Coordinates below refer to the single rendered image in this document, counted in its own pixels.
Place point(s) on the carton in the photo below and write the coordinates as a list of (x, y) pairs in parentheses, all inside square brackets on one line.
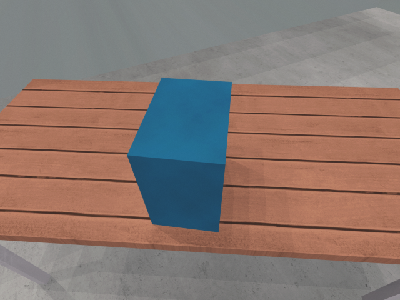
[(178, 156)]

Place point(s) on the table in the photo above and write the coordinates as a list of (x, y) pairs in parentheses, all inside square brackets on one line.
[(312, 172)]

